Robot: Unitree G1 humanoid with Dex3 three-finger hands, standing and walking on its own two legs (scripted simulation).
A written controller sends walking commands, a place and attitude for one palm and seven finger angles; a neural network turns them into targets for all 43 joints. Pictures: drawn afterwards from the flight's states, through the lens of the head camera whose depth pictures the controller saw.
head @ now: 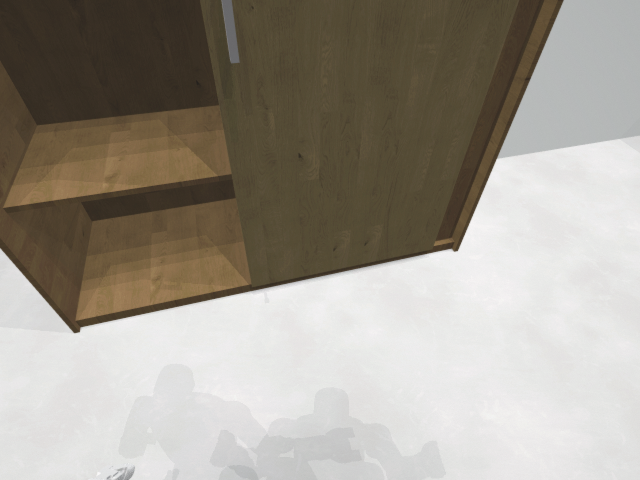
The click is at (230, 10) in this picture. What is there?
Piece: wardrobe's sliding door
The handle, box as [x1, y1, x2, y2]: [221, 0, 239, 62]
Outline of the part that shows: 221,0 231,62 239,62 231,0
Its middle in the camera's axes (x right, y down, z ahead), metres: -0.19 -0.45 +0.77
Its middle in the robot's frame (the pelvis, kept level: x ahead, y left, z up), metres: +0.89 +0.25 +0.23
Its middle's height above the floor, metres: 1.00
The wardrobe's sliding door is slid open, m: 0.62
